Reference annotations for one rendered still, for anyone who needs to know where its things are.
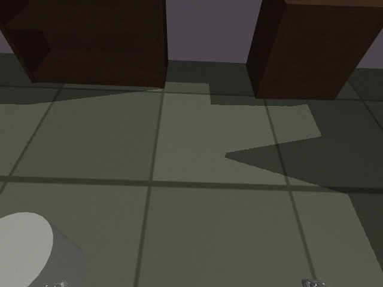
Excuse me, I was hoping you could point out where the bookshelf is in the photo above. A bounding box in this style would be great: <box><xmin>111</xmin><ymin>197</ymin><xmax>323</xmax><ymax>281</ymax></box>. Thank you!
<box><xmin>0</xmin><ymin>0</ymin><xmax>168</xmax><ymax>88</ymax></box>

